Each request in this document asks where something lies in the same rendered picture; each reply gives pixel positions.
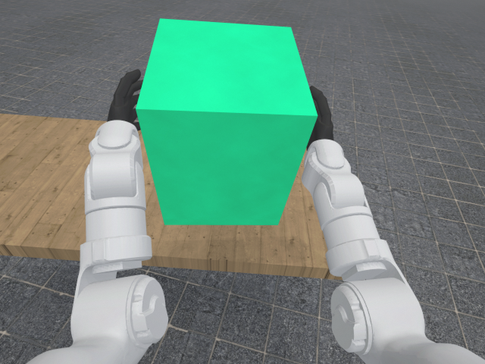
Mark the right robot forearm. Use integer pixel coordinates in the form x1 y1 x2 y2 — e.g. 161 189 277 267
302 140 425 331

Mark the left robot hand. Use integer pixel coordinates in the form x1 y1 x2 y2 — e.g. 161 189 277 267
107 69 143 131

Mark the right robot hand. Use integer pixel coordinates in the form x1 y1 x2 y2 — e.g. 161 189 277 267
307 86 334 151

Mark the left robot forearm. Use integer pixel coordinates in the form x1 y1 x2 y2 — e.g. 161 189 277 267
70 120 152 338

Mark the table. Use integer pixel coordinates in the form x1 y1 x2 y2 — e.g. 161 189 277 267
0 114 342 280

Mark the right robot upper arm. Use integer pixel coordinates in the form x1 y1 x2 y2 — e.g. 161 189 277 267
330 278 485 364

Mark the carton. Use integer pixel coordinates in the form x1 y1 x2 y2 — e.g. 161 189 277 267
136 18 318 225

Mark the left robot upper arm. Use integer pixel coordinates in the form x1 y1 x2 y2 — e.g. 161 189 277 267
26 275 168 364

